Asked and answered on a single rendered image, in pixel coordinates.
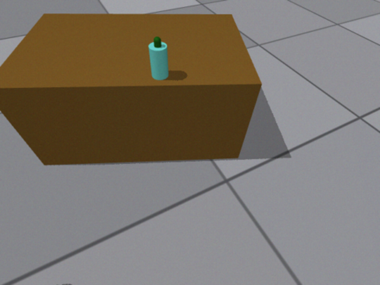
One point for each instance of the bottle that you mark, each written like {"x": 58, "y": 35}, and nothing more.
{"x": 158, "y": 59}

